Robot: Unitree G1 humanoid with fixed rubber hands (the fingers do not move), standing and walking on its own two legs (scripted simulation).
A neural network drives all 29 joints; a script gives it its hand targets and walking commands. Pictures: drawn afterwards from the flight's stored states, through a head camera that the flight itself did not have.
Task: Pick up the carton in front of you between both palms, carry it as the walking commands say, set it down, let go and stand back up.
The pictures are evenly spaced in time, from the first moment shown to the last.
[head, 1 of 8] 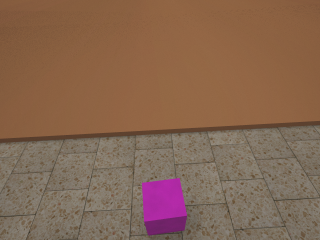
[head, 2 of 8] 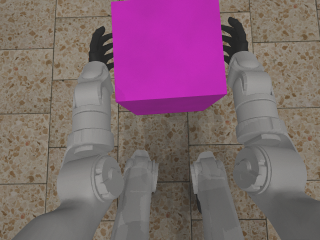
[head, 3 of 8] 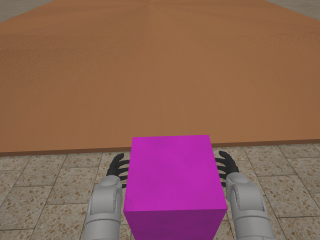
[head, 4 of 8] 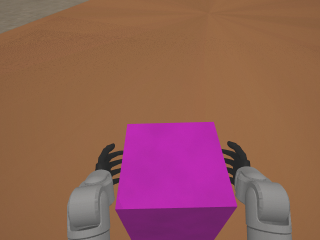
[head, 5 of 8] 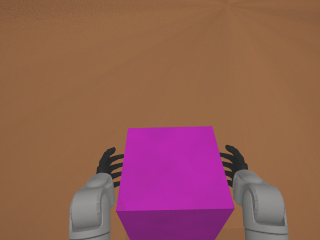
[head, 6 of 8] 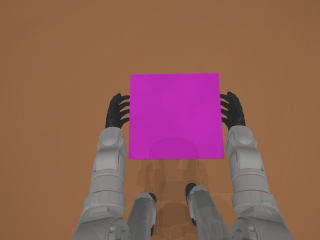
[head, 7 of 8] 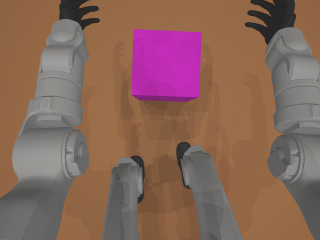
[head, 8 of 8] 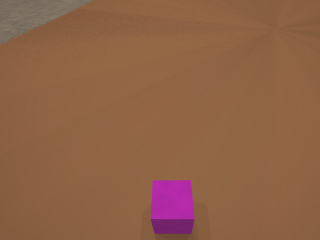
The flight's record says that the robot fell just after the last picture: no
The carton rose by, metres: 0.78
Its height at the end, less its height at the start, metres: +0.05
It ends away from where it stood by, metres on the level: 4.30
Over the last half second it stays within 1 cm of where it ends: yes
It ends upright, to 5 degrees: yes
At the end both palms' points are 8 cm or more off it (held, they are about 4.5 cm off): yes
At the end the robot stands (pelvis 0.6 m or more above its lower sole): yes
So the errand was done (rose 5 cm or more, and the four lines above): yes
